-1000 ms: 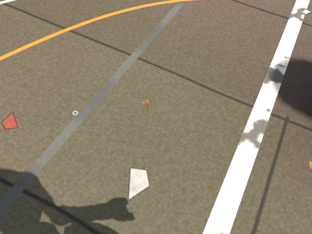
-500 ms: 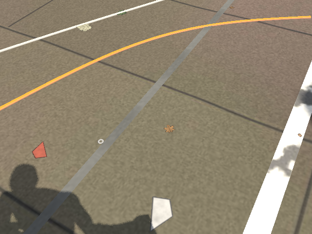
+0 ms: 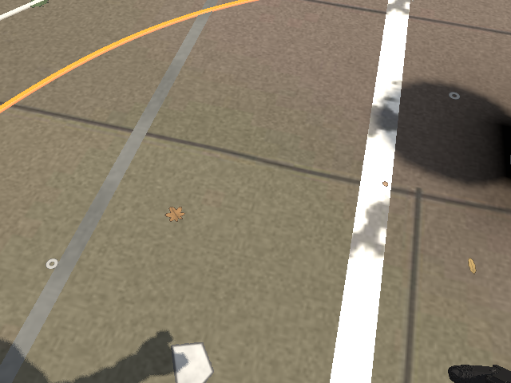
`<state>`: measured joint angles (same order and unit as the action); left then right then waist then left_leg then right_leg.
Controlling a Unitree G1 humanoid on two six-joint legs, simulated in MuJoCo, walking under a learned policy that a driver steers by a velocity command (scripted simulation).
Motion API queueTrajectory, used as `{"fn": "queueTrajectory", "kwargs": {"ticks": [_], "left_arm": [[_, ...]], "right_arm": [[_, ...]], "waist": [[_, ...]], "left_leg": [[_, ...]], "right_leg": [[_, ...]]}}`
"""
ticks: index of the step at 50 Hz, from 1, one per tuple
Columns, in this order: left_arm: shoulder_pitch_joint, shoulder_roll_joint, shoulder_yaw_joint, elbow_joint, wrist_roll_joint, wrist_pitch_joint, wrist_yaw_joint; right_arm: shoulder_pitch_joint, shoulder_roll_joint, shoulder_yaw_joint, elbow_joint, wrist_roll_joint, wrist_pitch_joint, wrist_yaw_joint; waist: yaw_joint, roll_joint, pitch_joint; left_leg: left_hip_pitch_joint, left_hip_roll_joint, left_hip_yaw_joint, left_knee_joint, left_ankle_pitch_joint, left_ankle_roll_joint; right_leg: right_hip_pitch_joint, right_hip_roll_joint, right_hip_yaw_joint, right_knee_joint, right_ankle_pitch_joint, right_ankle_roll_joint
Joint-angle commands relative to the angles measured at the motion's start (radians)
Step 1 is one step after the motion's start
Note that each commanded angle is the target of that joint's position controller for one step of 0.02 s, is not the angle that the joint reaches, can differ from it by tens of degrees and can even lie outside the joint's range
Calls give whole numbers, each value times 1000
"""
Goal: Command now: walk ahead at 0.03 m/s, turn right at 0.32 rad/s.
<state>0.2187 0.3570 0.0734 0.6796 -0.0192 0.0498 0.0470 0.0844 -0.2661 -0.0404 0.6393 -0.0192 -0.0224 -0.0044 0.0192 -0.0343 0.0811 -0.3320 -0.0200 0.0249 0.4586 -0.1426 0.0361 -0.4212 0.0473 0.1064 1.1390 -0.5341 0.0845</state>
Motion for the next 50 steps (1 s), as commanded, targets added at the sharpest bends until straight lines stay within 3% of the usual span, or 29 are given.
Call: {"fn": "queueTrajectory", "kwargs": {"ticks": [1, 4, 7, 9, 10, 11, 12, 14, 16, 18, 20, 23, 25, 26, 27, 28, 29, 30, 31, 32, 35, 37, 40, 42, 45, 47, 48, 49, 50], "left_arm": [[74, 48, 13, -50, 7, 2, 3], [38, -15, -19, -53, 33, -10, -4], [44, 17, -9, -33, 26, -15, -14], [44, 59, 0, -39, 34, -18, -13], [57, 115, 10, -56, 44, -18, -4], [21, 174, 29, -43, 45, -12, -2], [-25, 114, 19, -59, 45, -17, -7], [-66, 95, 18, -75, 44, -28, -3], [-24, 92, 21, -68, 34, -46, 2], [13, 99, 28, -52, 17, -57, -2], [-10, 105, 31, -50, 6, -65, -8], [-50, 126, 39, -51, 0, -71, -29], [-67, 109, 36, -45, -11, -74, -39], [-56, 65, 23, -44, 1, -80, -43], [-96, -12, -1, -86, 35, -92, -46], [-162, -14, -6, -158, 17, -119, -43], [-186, 53, 8, -154, -17, -143, -49], [-173, 77, 15, -142, -21, -159, -57], [-153, 77, 17, -118, 3, -167, -57], [-146, 81, 23, -111, 26, -173, -57], [-147, 40, 15, -97, 33, -168, -70], [-201, 8, 1, -107, 28, -165, -71], [-278, -27, -19, -108, 15, -168, -89], [-325, -23, -20, -118, 3, -170, -99], [-341, 1, -15, -126, -5, -175, -110], [-285, 27, -4, -111, -2, -173, -112], [-221, 48, 7, -94, -1, -169, -108], [-97, 77, 24, -60, 0, -163, -101], [49, 101, 35, -32, 2, -155, -92]], "right_arm": [[-8, -122, -31, -35, -2, -6, -8], [-18, -110, -22, -8, 11, -9, 6], [-1, -157, -30, 11, 30, 0, 17], [35, -151, -22, 25, 40, -2, 19], [46, -133, -14, 19, 25, -9, 26], [70, -100, -11, 6, 28, -12, 26], [49, -125, -16, 11, 26, -7, 21], [60, -145, -35, 17, 35, 8, 12], [71, -143, -43, 5, 36, 27, 13], [49, -117, -38, -18, 49, 37, 24], [16, -99, -29, -37, 52, 39, 37], [72, -108, -32, -25, 52, 28, 51], [210, -113, -43, 35, 49, 23, 49], [310, -152, -64, 66, 53, 21, 41], [419, -267, -94, 73, 55, 15, 23], [406, -336, -95, 27, 34, -14, 36], [368, -259, -78, 18, 29, -36, 40], [331, -205, -60, 16, 32, -47, 35], [297, -187, -53, 6, 34, -49, 30], [268, -183, -49, 1, 35, -44, 22], [281, -187, -46, 1, 32, -37, -2], [297, -192, -48, 13, 36, -31, -16], [323, -185, -44, 43, 33, -32, -25], [356, -186, -42, 69, 35, -37, -22], [365, -191, -45, 99, 36, -38, -16], [353, -203, -49, 106, 32, -34, -17], [348, -214, -52, 107, 26, -28, -20], [334, -216, -51, 104, 19, -18, -22], [321, -206, -44, 93, 12, -14, -26]], "waist": [[2, 166, -135], [-6, 176, -165], [-1, 175, -156], [11, 138, -137], [4, 54, -156], [-45, -144, -137], [-27, -158, -107], [-19, -172, -73], [10, -168, -90], [28, -112, -77], [37, -115, -43], [1, -104, -57], [-67, -66, -85], [-106, 14, -117], [-137, 304, -131], [-133, 359, -140], [-132, 223, -78], [-104, 178, -28], [-81, 104, -12], [-62, 93, -8], [-52, 109, -38], [-62, 98, -25], [-105, 138, -11], [-125, 136, 15], [-116, 141, 32], [-80, 152, -18], [-48, 166, -77], [20, 158, -163], [94, 130, -255]], "left_leg": [[119, 233, -204, -172, 255, 206], [118, 220, -189, -158, 251, 207], [90, 204, -229, -130, 127, 191], [-8, 174, -253, -114, 9, 116], [-69, 136, -229, -48, -80, 55], [-70, 24, -85, 31, -224, -3], [-29, 3, -35, 117, -220, -36], [-84, -4, -10, 263, -248, -44], [-178, 28, -30, 447, -394, -49], [-259, 72, -37, 492, -399, -44], [-250, 86, -18, 412, -357, -34], [-51, 49, 55, 233, -278, -8], [172, -18, 121, 85, -153, 9], [328, -20, 71, 49, -159, 35], [469, 214, -316, -80, -134, 130], [498, 384, -817, -261, -377, 338], [492, 410, -792, -288, -418, 350], [465, 369, -684, -266, -350, 311], [430, 320, -578, -246, -244, 270], [397, 280, -494, -243, -116, 240], [348, 211, -350, -255, 137, 211], [300, 175, -293, -255, 182, 193], [237, 154, -210, -283, 157, 159], [243, 180, -210, -303, 124, 158], [350, 230, -194, -278, 214, 145], [429, 237, -159, -189, 503, 126], [464, 230, -140, -99, 713, 116], [464, 203, -104, 65, 889, 99], [320, 180, -81, 280, 847, 71]], "right_leg": [[-10, -43, -18, -47, 51, 17], [120, -79, -38, -345, 72, -2], [240, -40, -81, -605, 260, -21], [373, -62, -50, -748, 398, -75], [437, -181, 50, -741, 504, -121], [318, -260, 103, -761, 381, -200], [236, -279, 124, -810, 288, -236], [232, -297, 121, -804, 368, -248], [295, -378, 154, -799, 534, -301], [343, -395, 161, -849, 313, -312], [337, -367, 125, -894, 142, -286], [257, -321, 11, -882, 149, -252], [152, -281, -81, -757, 136, -215], [57, -237, -151, -575, 165, -174], [-178, -134, -255, -157, 19, -76], [-454, 2, -92, 33, -102, -52], [-525, -69, -16, 103, -44, -72], [-531, -103, -15, 76, 63, -95], [-498, -127, -21, 29, 147, -99], [-454, -137, -28, -46, 217, -92], [-355, -103, -72, -173, 358, -51], [-314, -77, -85, -321, 449, -30], [-197, -58, -130, -525, 626, -25], [-170, -59, -131, -587, 676, -45], [-195, -64, -127, -648, 634, -105], [-134, -34, -148, -651, 556, -149], [-58, -2, -170, -633, 506, -173], [91, 36, -199, -645, 497, -205], [344, -11, -138, -624, 523, -246]]}}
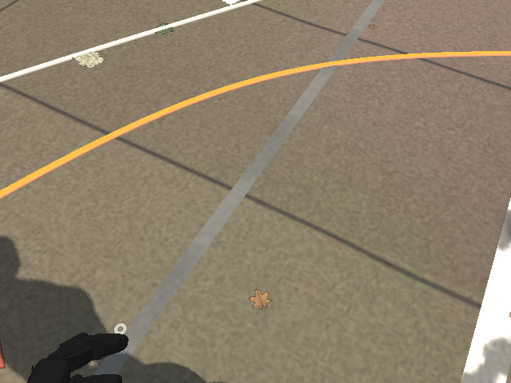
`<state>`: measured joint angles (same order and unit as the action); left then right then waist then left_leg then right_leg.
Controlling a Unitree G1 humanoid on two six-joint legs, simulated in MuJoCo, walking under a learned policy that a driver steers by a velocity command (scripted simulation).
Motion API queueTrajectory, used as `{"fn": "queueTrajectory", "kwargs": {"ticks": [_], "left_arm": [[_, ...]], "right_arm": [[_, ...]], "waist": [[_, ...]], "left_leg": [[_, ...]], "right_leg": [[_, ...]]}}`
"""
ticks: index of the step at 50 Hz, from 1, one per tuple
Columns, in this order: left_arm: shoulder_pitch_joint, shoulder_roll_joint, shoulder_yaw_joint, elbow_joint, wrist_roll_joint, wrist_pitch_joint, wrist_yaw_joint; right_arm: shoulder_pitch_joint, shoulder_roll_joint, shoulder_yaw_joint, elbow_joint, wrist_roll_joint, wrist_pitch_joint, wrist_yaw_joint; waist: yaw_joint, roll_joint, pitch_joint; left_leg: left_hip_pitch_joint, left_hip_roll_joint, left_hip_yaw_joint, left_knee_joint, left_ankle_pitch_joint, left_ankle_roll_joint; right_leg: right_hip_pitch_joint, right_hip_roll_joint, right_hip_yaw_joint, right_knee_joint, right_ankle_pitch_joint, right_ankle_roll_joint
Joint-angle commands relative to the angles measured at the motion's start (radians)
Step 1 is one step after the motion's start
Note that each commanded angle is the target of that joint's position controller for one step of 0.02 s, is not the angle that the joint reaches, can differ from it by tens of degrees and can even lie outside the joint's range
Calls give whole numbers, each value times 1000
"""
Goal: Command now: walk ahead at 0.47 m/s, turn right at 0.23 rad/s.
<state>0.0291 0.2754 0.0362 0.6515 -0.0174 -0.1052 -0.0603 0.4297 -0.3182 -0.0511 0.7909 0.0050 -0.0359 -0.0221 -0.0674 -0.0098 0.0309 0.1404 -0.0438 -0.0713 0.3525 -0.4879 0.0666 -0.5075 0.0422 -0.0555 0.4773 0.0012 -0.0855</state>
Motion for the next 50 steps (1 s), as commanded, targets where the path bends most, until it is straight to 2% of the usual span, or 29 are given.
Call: {"fn": "queueTrajectory", "kwargs": {"ticks": [1, 2, 3, 4, 5, 6, 7, 10, 15, 17, 20, 22, 23, 24, 25, 26, 27, 28, 29, 31, 36, 40, 42, 44, 46, 47, 48, 49, 50], "left_arm": [[367, 276, 92, 2, 14, 4, 21], [391, 223, 82, 24, -5, 1, 13], [333, 173, 68, 18, -14, 4, 19], [282, 159, 63, 4, -4, 11, 26], [240, 151, 57, 0, 8, 14, 28], [212, 135, 51, -9, 18, 11, 31], [193, 133, 48, -19, 23, 13, 34], [194, 146, 52, -10, 6, 12, 46], [274, 191, 67, 23, -9, 29, 67], [316, 195, 69, 38, -16, 39, 71], [331, 182, 67, 43, -16, 53, 75], [312, 168, 64, 37, -9, 61, 74], [317, 127, 50, 32, -3, 60, 70], [339, 48, 23, 13, 16, 56, 65], [447, 31, 13, -24, -21, 46, 65], [425, 137, 34, 3, -32, 51, 72], [330, 176, 47, -9, -24, 57, 72], [287, 164, 47, -15, -13, 62, 73], [257, 152, 50, -26, -5, 62, 69], [260, 118, 48, -32, -14, 72, 59], [175, 54, 25, -64, 1, 74, 51], [50, 36, 7, -85, 4, 50, 27], [-24, 35, 3, -110, 3, 40, 18], [-58, 58, 10, -127, -2, 31, 12], [-6, 98, 28, -118, 0, 23, 12], [99, 129, 47, -88, 4, 22, 17], [247, 179, 73, -45, 10, 25, 30], [425, 267, 95, -20, 26, 36, 50], [410, 289, 89, -24, 39, 41, 49]], "right_arm": [[56, -71, -9, -98, -34, -10, -5], [85, -51, 8, -90, -18, -31, 6], [-31, -129, -9, -121, 15, -55, 20], [-133, -137, -6, -151, 34, -76, 29], [-184, -121, -3, -163, 20, -89, 31], [-184, -121, -9, -161, -1, -89, 27], [-163, -111, -8, -158, -10, -84, 27], [-152, -77, 1, -162, -27, -63, 19], [-362, -25, 23, -215, -22, -71, 20], [-406, -39, 17, -226, -6, -77, 26], [-411, -80, -4, -233, 5, -86, 33], [-326, -103, -23, -214, 9, -93, 32], [-233, -133, -38, -200, 0, -97, 26], [-85, -191, -54, -190, -13, -96, 16], [-28, -251, -71, -153, -22, -78, 26], [-61, -155, -52, -170, -10, -75, 32], [-95, -106, -39, -173, -6, -70, 29], [-139, -89, -31, -174, -13, -68, 29], [-166, -69, -26, -164, -17, -66, 27], [-183, -53, -24, -148, -19, -72, 23], [-143, -94, -40, -85, -9, -81, 29], [-126, -126, -44, -46, 9, -68, 28], [-69, -141, -44, -13, 24, -59, 30], [-41, -158, -48, 11, 31, -45, 30], [-47, -182, -52, 21, 34, -33, 25], [-63, -184, -50, 23, 36, -29, 23], [-61, -156, -38, 19, 27, -31, 21], [-55, -72, -6, -17, -11, -37, 22], [67, 12, 17, -23, 13, -51, 25]], "waist": [[155, -116, -364], [142, -247, -452], [166, -142, -293], [157, -59, -172], [120, 25, -72], [86, 35, -45], [59, 5, -37], [37, -34, -19], [124, -43, -1], [141, -53, -14], [124, -82, -31], [68, -104, -52], [21, -87, -115], [-28, 55, -262], [28, 384, -340], [8, 241, -247], [-12, 154, -139], [3, 87, -83], [17, 87, -39], [40, 134, -19], [37, 78, 5], [5, 67, 31], [-15, 68, 49], [-5, 82, 55], [47, 102, 18], [116, 97, -49], [186, 87, -153], [238, -70, -326], [161, -282, -455]], "left_leg": [[-516, 83, 44, 795, 699, -27], [-748, -60, -32, 1026, -34, -66], [-864, 10, -95, 1072, 9, -52], [-872, 57, -78, 1023, 83, -36], [-855, 89, -58, 933, 127, -33], [-802, 121, -58, 853, 167, -37], [-759, 131, -52, 816, 185, -49], [-724, 139, -11, 673, 210, -105], [-610, 75, 17, 295, 546, -149], [-579, 54, 1, 229, 578, -152], [-551, 51, -35, 152, 489, -125], [-433, 52, -16, 105, 415, -81], [-275, 97, -38, 86, 391, -40], [-28, 288, -220, 94, 317, 28], [190, 470, -688, -23, 34, 168], [127, 456, -706, -62, -124, 146], [29, 415, -538, -64, -51, 111], [-72, 370, -408, -76, 109, 97], [-139, 332, -319, -96, 221, 97], [-213, 289, -188, -142, 331, 92], [-212, 298, -55, -198, 514, 141], [-213, 270, 53, -213, 553, 123], [-197, 282, 36, -207, 563, 122], [-145, 309, 9, -178, 613, 114], [-116, 316, 1, -96, 757, 91], [-146, 284, 33, 25, 881, 66], [-250, 232, 64, 206, 859, 32], [-483, 156, 104, 550, 453, -16], [-762, 22, 10, 824, -115, -53]], "right_leg": [[824, -260, 463, 57, -79, -227], [963, -394, 887, -133, -288, -334], [854, -364, 818, -188, -439, -276], [698, -326, 685, -215, -424, -235], [538, -285, 597, -244, -318, -218], [445, -245, 529, -263, -221, -204], [381, -218, 499, -284, -168, -207], [254, -184, 400, -310, -54, -222], [160, -108, 310, -273, -91, -147], [200, -124, 351, -238, -139, -134], [306, -158, 448, -141, -187, -105], [313, -151, 474, -50, -169, -75], [274, -103, 437, 79, -162, -41], [155, -32, 337, 378, -341, -1], [-176, 62, 218, 662, -622, 45], [-275, -19, 244, 788, -555, 62], [-296, -47, 222, 816, -459, 70], [-261, -78, 202, 800, -387, 80], [-247, -102, 201, 758, -340, 85], [-190, -132, 175, 720, -296, 91], [-220, -133, 170, 508, -195, 105], [-140, -120, 94, 244, -26, 90], [-104, -110, 64, 165, -22, 79], [-80, -94, 63, 103, -73, 59], [36, -63, 52, 43, -115, 33], [207, -38, 32, -3, -83, 9], [453, -57, 46, 13, -52, -16], [766, -298, 297, 58, -3, -77], [933, -480, 707, -82, -229, -201]]}}
Over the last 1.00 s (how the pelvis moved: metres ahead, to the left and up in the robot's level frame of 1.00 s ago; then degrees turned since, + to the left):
0.28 0.09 -0.02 19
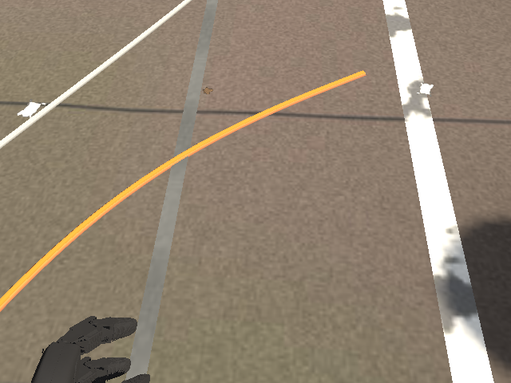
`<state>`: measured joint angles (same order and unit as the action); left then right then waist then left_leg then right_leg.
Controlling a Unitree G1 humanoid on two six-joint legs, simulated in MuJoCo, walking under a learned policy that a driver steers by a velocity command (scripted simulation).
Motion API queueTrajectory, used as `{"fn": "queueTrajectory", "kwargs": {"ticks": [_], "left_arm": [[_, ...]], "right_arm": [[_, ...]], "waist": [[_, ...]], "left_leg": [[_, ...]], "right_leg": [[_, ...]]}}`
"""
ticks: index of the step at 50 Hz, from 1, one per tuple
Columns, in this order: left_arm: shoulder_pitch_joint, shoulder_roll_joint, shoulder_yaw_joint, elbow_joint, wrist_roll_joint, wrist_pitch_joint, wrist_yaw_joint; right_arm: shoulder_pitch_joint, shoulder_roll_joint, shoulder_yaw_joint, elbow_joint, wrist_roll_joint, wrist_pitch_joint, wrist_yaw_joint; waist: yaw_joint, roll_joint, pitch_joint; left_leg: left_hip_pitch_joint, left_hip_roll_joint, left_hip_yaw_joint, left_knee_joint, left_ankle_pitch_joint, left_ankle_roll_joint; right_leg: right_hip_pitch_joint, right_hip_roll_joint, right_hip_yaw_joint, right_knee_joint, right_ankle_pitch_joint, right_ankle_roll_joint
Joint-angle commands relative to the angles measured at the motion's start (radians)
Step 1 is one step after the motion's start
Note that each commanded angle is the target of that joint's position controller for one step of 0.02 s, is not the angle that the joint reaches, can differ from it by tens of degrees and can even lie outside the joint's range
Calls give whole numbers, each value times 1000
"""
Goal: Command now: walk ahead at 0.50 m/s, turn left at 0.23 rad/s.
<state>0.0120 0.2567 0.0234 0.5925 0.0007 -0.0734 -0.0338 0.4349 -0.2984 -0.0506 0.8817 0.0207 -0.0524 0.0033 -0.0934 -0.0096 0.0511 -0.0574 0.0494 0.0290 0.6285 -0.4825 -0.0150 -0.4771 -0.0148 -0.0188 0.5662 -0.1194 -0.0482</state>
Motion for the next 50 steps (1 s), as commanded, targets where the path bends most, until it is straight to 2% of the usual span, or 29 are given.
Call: {"fn": "queueTrajectory", "kwargs": {"ticks": [1, 2, 3, 4, 5, 6, 9, 11, 14, 17, 20, 22, 23, 24, 25, 26, 27, 28, 29, 30, 31, 32, 35, 37, 40, 42, 47, 49, 50], "left_arm": [[397, 210, 80, 33, 12, 6, 19], [341, 173, 66, 43, -2, 0, 17], [281, 140, 56, 49, -3, -7, 12], [234, 110, 51, 54, 1, -14, 8], [207, 98, 50, 60, 9, -24, 7], [194, 91, 53, 70, 13, -34, 8], [188, 109, 65, 106, 16, -52, 16], [204, 122, 70, 128, 17, -50, 25], [217, 153, 78, 147, 12, -41, 37], [268, 183, 88, 176, 1, -25, 43], [299, 203, 97, 199, -16, -3, 43], [287, 230, 104, 199, -23, 11, 47], [279, 246, 108, 196, -28, 19, 50], [267, 253, 109, 192, -33, 27, 52], [259, 237, 100, 187, -35, 28, 55], [301, 148, 71, 156, 0, 18, 55], [331, 73, 39, 109, 7, -17, 44], [211, 172, 60, 92, -27, -47, 31], [161, 177, 59, 70, -47, -63, 25], [163, 163, 57, 81, -28, -70, 33], [173, 174, 65, 93, -3, -65, 39], [192, 176, 68, 98, 3, -53, 37], [222, 135, 58, 117, 11, -23, 33], [161, 109, 46, 106, 7, -16, 32], [70, 91, 33, 93, -6, -20, 22], [19, 91, 29, 82, -17, -24, 13], [-40, 107, 30, 46, -25, -29, -19], [-7, 117, 34, 43, -22, -28, -30], [43, 134, 42, 51, -19, -25, -30]], "right_arm": [[-14, -128, -16, -101, 23, -38, 0], [-83, -147, -27, -128, 33, -37, 0], [-111, -130, -26, -127, 23, -33, -6], [-113, -118, -30, -124, 9, -23, -9], [-84, -98, -30, -115, 11, -9, -7], [-70, -76, -28, -108, 14, 2, -6], [-114, -51, -27, -130, 9, 24, -8], [-163, -45, -25, -150, 5, 24, -3], [-250, -28, -14, -179, 3, 16, 18], [-356, -19, -5, -226, 1, 14, 38], [-416, -30, -6, -271, 2, 16, 54], [-398, -54, -19, -289, 0, 21, 60], [-350, -76, -31, -286, 0, 25, 60], [-240, -112, -54, -264, 3, 30, 55], [-74, -169, -88, -222, 5, 35, 41], [19, -273, -118, -199, 9, 45, 18], [-35, -318, -113, -241, 4, 25, 25], [-36, -217, -84, -248, 0, 8, 35], [-65, -179, -73, -241, -4, -5, 35], [-130, -155, -65, -245, -1, -10, 34], [-183, -119, -54, -257, -5, -13, 29], [-209, -109, -49, -273, -17, -13, 24], [-204, -113, -46, -259, -18, -22, 9], [-175, -120, -45, -235, -19, -25, -1], [-145, -128, -40, -207, -19, -27, -5], [-119, -142, -41, -185, -20, -31, -3], [-86, -152, -48, -128, -17, -19, -4], [-104, -163, -53, -124, -15, -9, -12], [-120, -173, -56, -128, -17, -4, -16]], "waist": [[222, -148, -357], [198, -134, -211], [162, -85, -146], [131, -95, -98], [101, -115, -87], [88, -105, -79], [75, -62, -26], [85, -49, -3], [115, -34, 22], [156, -10, 57], [166, -17, 66], [134, -46, 23], [100, -67, -22], [34, -67, -86], [-55, -39, -172], [-47, 150, -247], [36, 271, -382], [-32, 124, -356], [-13, 100, -226], [39, 14, -148], [73, 22, -113], [99, 47, -104], [115, 44, -97], [88, 61, -67], [40, 79, -40], [12, 80, -15], [1, 63, 32], [29, 74, 8], [57, 89, -33]], "left_leg": [[-653, -27, -170, 640, -89, 29], [-698, 13, -143, 632, 6, 37], [-665, 50, -129, 599, 90, 31], [-627, 74, -130, 558, 152, 25], [-566, 91, -136, 548, 199, 19], [-540, 94, -133, 544, 223, 13], [-588, 97, -147, 483, 301, -3], [-626, 93, -152, 381, 390, -8], [-608, 82, -103, 204, 515, 2], [-627, 74, -53, 92, 523, 25], [-646, 56, -12, 27, 442, 61], [-562, 2, 44, 12, 351, 96], [-480, -38, 74, 18, 298, 118], [-334, -84, 96, -3, 281, 147], [-73, -118, 76, -68, 338, 187], [238, 75, -261, -100, 320, 278], [435, 280, -844, -278, 135, 464], [420, 277, -811, -354, 106, 411], [299, 244, -663, -355, 160, 370], [154, 195, -548, -352, 266, 331], [50, 159, -466, -361, 376, 311], [-19, 138, -431, -382, 442, 308], [-106, 117, -311, -417, 618, 313], [-121, 96, -234, -436, 651, 287], [-120, 69, -153, -454, 556, 236], [-95, 96, -147, -476, 478, 229], [119, 188, -124, -431, 557, 213], [171, 199, -92, -363, 745, 188], [179, 190, -72, -296, 926, 173]], "right_leg": [[792, -388, 637, -235, -216, -208], [668, -354, 482, -261, -196, -176], [552, -309, 384, -293, -123, -157], [462, -270, 297, -329, -57, -146], [400, -251, 233, -363, -12, -139], [366, -244, 191, -390, 33, -143], [334, -247, 77, -434, 147, -149], [356, -240, 14, -445, 171, -146], [379, -229, -74, -456, 182, -130], [451, -257, -119, -448, 196, -123], [557, -282, -152, -390, 285, -104], [594, -282, -183, -284, 569, -81], [602, -277, -196, -187, 736, -69], [574, -259, -213, -25, 828, -52], [449, -218, -233, 207, 744, -15], [110, -129, -234, 553, 181, 42], [-203, 75, -19, 826, -486, 81], [-308, 17, 126, 853, -436, 59], [-336, -23, 113, 793, -349, 35], [-288, -68, 110, 696, -276, 32], [-223, -95, 111, 613, -228, 39], [-164, -106, 115, 585, -195, 47], [-125, -108, 73, 476, -112, 94], [-145, -114, 58, 349, 13, 112], [-112, -96, 38, 147, 221, 100], [-103, -83, 29, 72, 292, 85], [-218, -59, 48, -13, 166, 18], [-180, -31, 30, -25, 74, -15], [-100, 0, 0, -21, 32, -33]]}}
Over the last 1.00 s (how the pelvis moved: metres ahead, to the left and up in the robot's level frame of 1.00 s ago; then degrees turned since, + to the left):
0.52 -0.10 0.01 -24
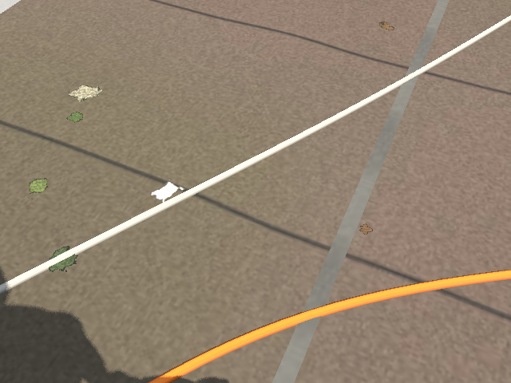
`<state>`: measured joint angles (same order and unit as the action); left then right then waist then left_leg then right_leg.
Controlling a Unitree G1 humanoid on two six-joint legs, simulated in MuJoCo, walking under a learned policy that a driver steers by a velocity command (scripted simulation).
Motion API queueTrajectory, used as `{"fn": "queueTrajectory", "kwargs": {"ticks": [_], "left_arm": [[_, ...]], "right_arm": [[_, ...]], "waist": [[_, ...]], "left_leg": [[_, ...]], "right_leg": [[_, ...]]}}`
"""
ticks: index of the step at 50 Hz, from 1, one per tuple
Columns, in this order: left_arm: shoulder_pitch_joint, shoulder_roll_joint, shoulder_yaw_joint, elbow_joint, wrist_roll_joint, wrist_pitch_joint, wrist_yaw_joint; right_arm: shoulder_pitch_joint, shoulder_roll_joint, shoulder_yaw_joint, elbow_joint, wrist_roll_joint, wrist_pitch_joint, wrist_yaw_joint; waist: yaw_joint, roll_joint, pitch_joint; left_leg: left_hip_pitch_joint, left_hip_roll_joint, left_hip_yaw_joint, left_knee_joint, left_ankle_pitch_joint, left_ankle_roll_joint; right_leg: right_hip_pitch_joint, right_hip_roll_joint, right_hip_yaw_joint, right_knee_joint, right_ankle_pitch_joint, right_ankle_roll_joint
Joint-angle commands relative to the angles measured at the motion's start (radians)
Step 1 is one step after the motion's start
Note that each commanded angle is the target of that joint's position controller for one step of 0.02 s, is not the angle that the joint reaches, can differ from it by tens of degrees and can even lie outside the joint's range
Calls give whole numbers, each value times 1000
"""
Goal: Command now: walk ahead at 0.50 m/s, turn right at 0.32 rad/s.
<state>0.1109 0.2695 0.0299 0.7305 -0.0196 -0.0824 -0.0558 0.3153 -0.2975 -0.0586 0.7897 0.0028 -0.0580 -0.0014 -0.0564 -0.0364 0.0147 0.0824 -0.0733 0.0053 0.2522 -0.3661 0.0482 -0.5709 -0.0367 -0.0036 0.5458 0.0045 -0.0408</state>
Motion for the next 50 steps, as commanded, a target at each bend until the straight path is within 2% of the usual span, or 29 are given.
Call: {"fn": "queueTrajectory", "kwargs": {"ticks": [1, 2, 3, 4, 5, 6, 7, 8, 9, 12, 14, 18, 21, 23, 25, 26, 27, 28, 29, 30, 31, 32, 33, 35, 36, 39, 44, 48, 50], "left_arm": [[40, 149, 53, -64, 5, -12, -4], [176, 194, 78, -31, 7, -8, 4], [310, 284, 102, -22, 5, -1, 15], [327, 294, 98, -16, -4, -7, 8], [336, 200, 76, -18, -10, -5, 11], [273, 181, 70, -32, -2, -2, 18], [221, 177, 67, -48, 5, 0, 20], [179, 162, 61, -60, 10, 2, 24], [156, 150, 55, -73, 19, 3, 28], [150, 160, 58, -77, 10, 4, 42], [174, 186, 67, -66, 5, 7, 55], [233, 192, 70, -39, -5, 24, 72], [276, 187, 71, -19, -12, 37, 76], [276, 182, 72, -16, -10, 45, 81], [251, 180, 75, -22, -5, 52, 81], [234, 157, 67, -32, -3, 52, 77], [225, 105, 47, -51, 10, 48, 71], [367, 33, 24, -71, -6, 38, 70], [383, 113, 31, -64, -19, 33, 71], [284, 185, 51, -64, -19, 37, 71], [211, 189, 56, -79, -8, 42, 72], [169, 176, 58, -94, 2, 42, 69], [164, 160, 61, -99, 1, 45, 64], [179, 112, 53, -104, -10, 56, 56], [167, 97, 49, -113, -9, 61, 54], [112, 80, 42, -140, 0, 63, 49], [-25, 60, 31, -170, -2, 45, 20], [-110, 71, 35, -215, -6, 46, -1], [-79, 102, 51, -222, 1, 52, -5]], "right_arm": [[-18, -180, -48, -41, 0, 10, -17], [-25, -167, -41, -52, -3, 18, -25], [30, -120, -20, -80, -30, 9, -32], [120, -24, 11, -93, -32, -18, -11], [23, -115, -2, -94, 4, -47, 6], [-79, -141, -8, -130, 30, -65, 15], [-126, -133, -5, -140, 15, -75, 12], [-135, -133, -11, -144, -8, -77, 7], [-119, -130, -14, -147, -16, -71, 6], [-92, -100, -10, -146, -23, -46, 0], [-157, -80, -2, -166, -25, -39, -6], [-298, -48, 10, -195, -14, -49, 2], [-361, -67, 3, -215, -1, -61, 14], [-358, -90, -7, -215, 3, -69, 20], [-286, -116, -22, -198, 5, -78, 19], [-191, -139, -36, -176, -2, -82, 12], [-50, -185, -50, -164, -19, -85, 3], [56, -263, -71, -137, -30, -71, 0], [67, -199, -62, -127, 0, -62, 7], [18, -125, -43, -141, 2, -57, 4], [-31, -103, -33, -145, -7, -49, 2], [-63, -85, -26, -136, -11, -46, 2], [-78, -70, -20, -129, -17, -47, 1], [-87, -67, -21, -114, -11, -53, 4], [-87, -77, -25, -104, -6, -57, 5], [-81, -119, -40, -77, -7, -59, 4], [-57, -153, -45, -42, 0, -44, -2], [-10, -187, -55, -9, 19, -23, -3], [-13, -216, -64, -7, 28, -9, -8]], "waist": [[75, 117, -65], [144, 87, -149], [161, -71, -273], [95, -261, -362], [160, -136, -324], [161, -75, -183], [136, 24, -108], [103, 48, -65], [72, 18, -60], [46, -13, -40], [64, -11, -15], [121, -35, -12], [139, -43, -10], [125, -59, -13], [80, -88, -28], [28, -80, -85], [-37, -12, -221], [2, 266, -363], [-4, 314, -345], [-31, 188, -197], [-24, 116, -106], [-7, 101, -36], [15, 122, -11], [35, 153, -1], [38, 149, 8], [35, 117, 15], [-12, 91, 37], [-23, 96, 62], [16, 123, 24]], "left_leg": [[30, 288, -14, 215, 985, 90], [-57, 241, 33, 422, 1010, 55], [-326, 171, 69, 762, 647, 4], [-711, -26, -30, 1030, -191, -51], [-820, 32, -145, 1095, -175, -30], [-870, 76, -127, 1065, -78, -16], [-846, 113, -113, 997, -14, -14], [-797, 138, -111, 916, 31, -24], [-739, 152, -114, 876, 55, -35], [-707, 155, -81, 758, 88, -86], [-710, 142, -67, 627, 199, -115], [-599, 81, -56, 355, 443, -128], [-576, 59, -80, 262, 449, -114], [-563, 58, -104, 218, 387, -92], [-470, 60, -93, 189, 317, -54], [-316, 77, -87, 152, 334, -19], [-57, 216, -205, 190, 296, 46], [305, 453, -614, 161, 165, 214], [301, 515, -816, 91, -66, 237], [173, 462, -672, 63, -106, 187], [47, 413, -524, 48, -7, 149], [-56, 371, -426, 19, 105, 137], [-121, 339, -346, -7, 176, 123], [-184, 313, -246, -55, 240, 128], [-198, 318, -210, -74, 271, 138], [-182, 335, -121, -103, 377, 158], [-147, 304, 51, -100, 452, 115], [-39, 344, 104, -55, 543, 87], [3, 349, 143, 60, 845, 66]], "right_leg": [[130, 65, -53, -9, -101, -63], [343, 85, -43, -27, -59, -94], [659, -114, 253, -4, -12, -190], [935, -286, 769, -157, -260, -350], [934, -269, 779, -236, -417, -306], [809, -244, 650, -257, -383, -270], [675, -209, 560, -270, -283, -251], [569, -179, 496, -286, -170, -246], [505, -151, 456, -305, -87, -245], [400, -115, 362, -331, 58, -255], [354, -86, 313, -339, 88, -239], [308, -28, 275, -308, 16, -175], [374, -54, 349, -256, -37, -161], [448, -79, 413, -198, -45, -150], [469, -87, 448, -128, 16, -131], [443, -44, 421, -32, 71, -104], [337, 9, 355, 206, -11, -72], [-13, 163, 208, 535, -470, 2], [-172, 92, 196, 701, -595, 18], [-213, 46, 199, 750, -504, 28], [-194, 13, 158, 740, -426, 35], [-181, -11, 149, 696, -377, 41], [-145, -38, 144, 662, -344, 40], [-106, -57, 114, 620, -321, 44], [-115, -66, 107, 592, -309, 49], [-155, -82, 102, 480, -208, 64], [-92, -61, 33, 209, 25, 44], [-80, -37, -15, 100, -45, 1], [13, 18, -67, 79, -151, -40]]}}
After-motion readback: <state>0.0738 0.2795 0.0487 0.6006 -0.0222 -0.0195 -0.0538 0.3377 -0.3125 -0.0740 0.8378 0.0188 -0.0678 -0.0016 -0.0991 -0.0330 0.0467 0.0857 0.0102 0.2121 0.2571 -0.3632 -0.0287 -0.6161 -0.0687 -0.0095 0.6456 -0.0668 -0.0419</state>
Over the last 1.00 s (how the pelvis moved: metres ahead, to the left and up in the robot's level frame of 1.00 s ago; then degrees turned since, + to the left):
0.53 0.12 0.01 19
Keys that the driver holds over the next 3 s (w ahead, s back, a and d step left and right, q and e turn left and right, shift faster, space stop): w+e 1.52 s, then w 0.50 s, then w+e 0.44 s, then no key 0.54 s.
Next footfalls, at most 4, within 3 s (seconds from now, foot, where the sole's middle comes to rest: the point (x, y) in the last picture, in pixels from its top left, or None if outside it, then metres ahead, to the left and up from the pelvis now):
0.04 right None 0.20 -0.11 -0.77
0.54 left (241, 369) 0.51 0.03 -0.77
1.06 right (373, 316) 0.64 -0.33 -0.77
1.52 left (364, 216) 0.98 -0.38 -0.77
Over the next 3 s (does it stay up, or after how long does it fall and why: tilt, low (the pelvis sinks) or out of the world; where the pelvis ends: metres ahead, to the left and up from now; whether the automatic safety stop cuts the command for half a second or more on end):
stays up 1.08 -0.90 0.01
